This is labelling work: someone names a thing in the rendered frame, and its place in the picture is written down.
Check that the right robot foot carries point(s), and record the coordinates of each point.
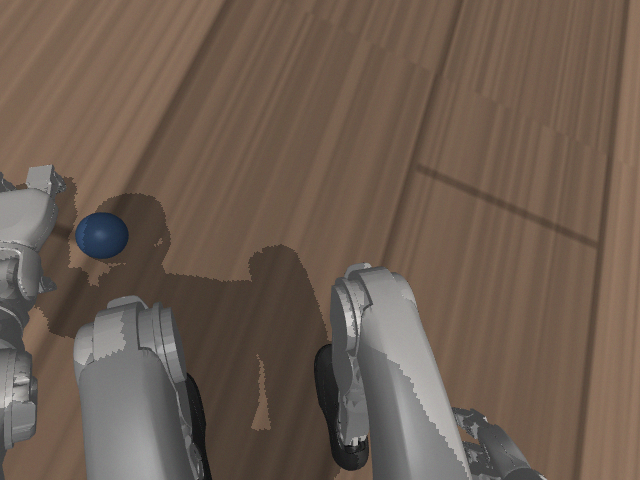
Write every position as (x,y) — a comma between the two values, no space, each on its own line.
(347,457)

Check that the right robot hand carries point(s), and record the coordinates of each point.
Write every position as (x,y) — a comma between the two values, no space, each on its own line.
(497,455)

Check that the ball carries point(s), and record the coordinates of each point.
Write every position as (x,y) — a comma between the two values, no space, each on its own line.
(101,235)

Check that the left robot arm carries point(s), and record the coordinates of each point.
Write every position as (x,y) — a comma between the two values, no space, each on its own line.
(20,268)

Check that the left robot hand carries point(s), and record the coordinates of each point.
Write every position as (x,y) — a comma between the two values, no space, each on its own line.
(28,216)

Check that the left robot foot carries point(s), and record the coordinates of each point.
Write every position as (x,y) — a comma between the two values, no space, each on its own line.
(198,427)

